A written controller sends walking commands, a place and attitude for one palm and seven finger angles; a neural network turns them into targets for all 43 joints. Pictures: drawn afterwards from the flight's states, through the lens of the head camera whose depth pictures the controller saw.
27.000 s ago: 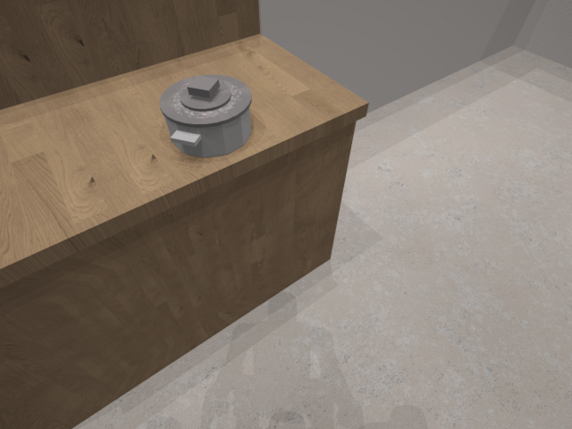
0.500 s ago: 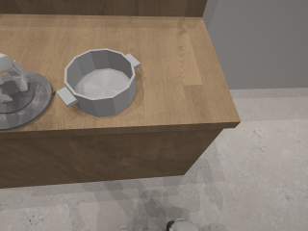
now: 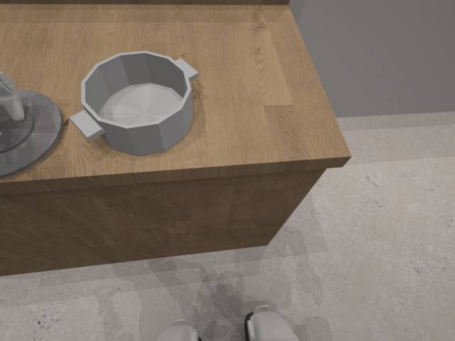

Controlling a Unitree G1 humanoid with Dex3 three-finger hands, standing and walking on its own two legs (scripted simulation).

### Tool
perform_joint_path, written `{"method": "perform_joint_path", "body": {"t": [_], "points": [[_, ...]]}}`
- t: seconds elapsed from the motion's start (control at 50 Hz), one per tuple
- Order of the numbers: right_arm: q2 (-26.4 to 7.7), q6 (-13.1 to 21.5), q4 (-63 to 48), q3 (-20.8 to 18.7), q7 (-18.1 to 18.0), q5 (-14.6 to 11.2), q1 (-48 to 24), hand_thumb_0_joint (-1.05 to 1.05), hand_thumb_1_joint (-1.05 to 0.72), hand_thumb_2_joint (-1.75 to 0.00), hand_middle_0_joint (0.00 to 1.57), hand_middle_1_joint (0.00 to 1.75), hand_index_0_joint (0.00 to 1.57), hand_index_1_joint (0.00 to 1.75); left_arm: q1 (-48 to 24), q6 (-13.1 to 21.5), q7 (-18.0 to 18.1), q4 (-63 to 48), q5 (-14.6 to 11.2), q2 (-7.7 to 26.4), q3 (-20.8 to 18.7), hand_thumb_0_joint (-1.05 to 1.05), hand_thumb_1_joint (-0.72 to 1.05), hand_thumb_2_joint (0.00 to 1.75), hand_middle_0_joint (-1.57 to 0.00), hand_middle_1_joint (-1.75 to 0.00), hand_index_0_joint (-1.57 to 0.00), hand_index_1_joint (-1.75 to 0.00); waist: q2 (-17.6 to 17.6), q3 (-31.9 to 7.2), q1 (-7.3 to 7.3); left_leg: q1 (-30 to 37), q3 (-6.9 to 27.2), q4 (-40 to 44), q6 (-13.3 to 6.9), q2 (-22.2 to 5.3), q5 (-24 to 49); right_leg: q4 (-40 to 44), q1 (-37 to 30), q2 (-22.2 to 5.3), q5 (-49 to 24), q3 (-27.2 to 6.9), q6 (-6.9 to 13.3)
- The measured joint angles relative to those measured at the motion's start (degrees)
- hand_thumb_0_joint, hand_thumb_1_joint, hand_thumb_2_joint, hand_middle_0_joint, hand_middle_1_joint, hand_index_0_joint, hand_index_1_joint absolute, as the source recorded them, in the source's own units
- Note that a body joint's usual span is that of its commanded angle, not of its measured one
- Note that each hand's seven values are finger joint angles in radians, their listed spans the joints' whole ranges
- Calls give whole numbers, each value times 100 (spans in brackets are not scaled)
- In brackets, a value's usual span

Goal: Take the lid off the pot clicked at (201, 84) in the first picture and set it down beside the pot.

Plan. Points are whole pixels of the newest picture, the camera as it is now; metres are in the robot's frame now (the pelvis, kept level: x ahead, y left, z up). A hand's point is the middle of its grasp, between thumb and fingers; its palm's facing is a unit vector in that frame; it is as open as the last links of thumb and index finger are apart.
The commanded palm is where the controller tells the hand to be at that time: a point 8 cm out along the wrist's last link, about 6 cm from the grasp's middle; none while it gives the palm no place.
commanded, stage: open the fingers wide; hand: left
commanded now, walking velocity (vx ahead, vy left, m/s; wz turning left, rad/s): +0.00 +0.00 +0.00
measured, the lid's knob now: out of the picture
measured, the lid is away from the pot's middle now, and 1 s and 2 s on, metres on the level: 0.24 0.24 0.24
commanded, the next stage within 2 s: raise the empty hand in 1.06 s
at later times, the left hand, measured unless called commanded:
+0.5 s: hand out of the picture +0.46 +0.34 +0.10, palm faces -0.44 -0.10 -0.89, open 8.2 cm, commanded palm +0.48 +0.34 +0.14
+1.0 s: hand out of the picture +0.46 +0.34 +0.10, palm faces -0.44 -0.10 -0.89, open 10.8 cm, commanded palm +0.48 +0.34 +0.14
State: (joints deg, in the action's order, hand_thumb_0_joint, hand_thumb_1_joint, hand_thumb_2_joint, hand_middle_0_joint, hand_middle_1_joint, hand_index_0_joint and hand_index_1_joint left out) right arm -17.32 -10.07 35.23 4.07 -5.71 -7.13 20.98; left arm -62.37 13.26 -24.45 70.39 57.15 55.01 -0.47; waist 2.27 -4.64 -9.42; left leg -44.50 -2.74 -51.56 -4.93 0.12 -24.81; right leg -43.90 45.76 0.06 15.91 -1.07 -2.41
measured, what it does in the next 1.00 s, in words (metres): stands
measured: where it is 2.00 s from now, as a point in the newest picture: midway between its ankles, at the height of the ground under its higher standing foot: outside the picture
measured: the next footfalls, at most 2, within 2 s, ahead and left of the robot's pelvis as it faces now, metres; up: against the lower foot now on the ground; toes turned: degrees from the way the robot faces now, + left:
none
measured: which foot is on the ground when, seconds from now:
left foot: down 0.00-1.00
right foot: down 0.00-1.00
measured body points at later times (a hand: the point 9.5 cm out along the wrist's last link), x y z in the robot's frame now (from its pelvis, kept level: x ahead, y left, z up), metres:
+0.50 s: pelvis +0.02 +0.00 +0.01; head +0.11 +0.03 +0.45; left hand +0.48 +0.35 +0.15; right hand +0.05 -0.27 -0.10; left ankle +0.00 +0.06 -0.69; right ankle +0.05 -0.16 -0.69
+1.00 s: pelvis +0.02 +0.00 +0.02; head +0.12 +0.01 +0.46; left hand +0.48 +0.35 +0.15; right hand +0.06 -0.28 -0.10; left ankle +0.00 +0.06 -0.69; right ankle +0.05 -0.16 -0.69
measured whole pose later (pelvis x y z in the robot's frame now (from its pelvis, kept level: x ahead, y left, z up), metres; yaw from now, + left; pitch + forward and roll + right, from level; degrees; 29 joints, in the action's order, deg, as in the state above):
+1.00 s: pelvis +0.02 +0.00 +0.02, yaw +2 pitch +16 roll -3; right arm -15.9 -14.3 37.7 1.5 -3.6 -5.5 18.0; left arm -52.9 12.9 -20.5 61.2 55.2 48.9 0.4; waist 1.5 -5.4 -5.5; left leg -37.2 -1.5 -44.1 -4.5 1.0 -23.2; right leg -37.4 38.3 -0.6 15.3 -0.1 -2.0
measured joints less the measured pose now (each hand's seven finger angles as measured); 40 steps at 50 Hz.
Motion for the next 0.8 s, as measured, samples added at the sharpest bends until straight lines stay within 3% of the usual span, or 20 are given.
{"method": "perform_joint_path", "body": {"t": [0.06,0.12,0.2,0.58,0.8], "points": [[49,-192,61,-109,64,84,8,0,-90,-90,21,30,20,30,449,38,128,-537,14,-157,-153,-3,7,110,-57,-93,-78,-100,0,-14,115,85,-30,122,-9,8,50,118,-76,-4,-51,-31,26],[84,-296,152,-124,89,87,-26,0,-90,-90,21,30,20,30,476,49,189,-574,-109,-255,-172,-4,10,108,-55,-93,-76,-99,-41,0,168,158,-2,217,-24,37,94,210,-165,-31,-75,-4,28],[103,-311,201,-153,116,95,-49,0,-90,-90,21,30,20,30,434,34,255,-599,-77,-385,-55,-5,12,105,-55,-95,-74,-99,-71,-18,216,231,49,324,-19,64,139,324,-266,-54,-94,46,96],[124,-361,192,-233,187,146,-242,0,-90,-90,21,30,20,30,738,-88,417,-806,-129,-618,121,-2,14,85,-56,-100,-58,-97,-86,-95,327,595,87,622,-5,97,144,587,-625,-78,-75,71,82],[153,-413,211,-257,215,162,-273,0,-90,-90,21,30,20,30,845,-93,390,-906,-146,-639,132,0,6,73,-54,-100,-46,-91,-60,-91,373,662,113,682,22,95,139,617,-685,-76,-50,90,68]]}}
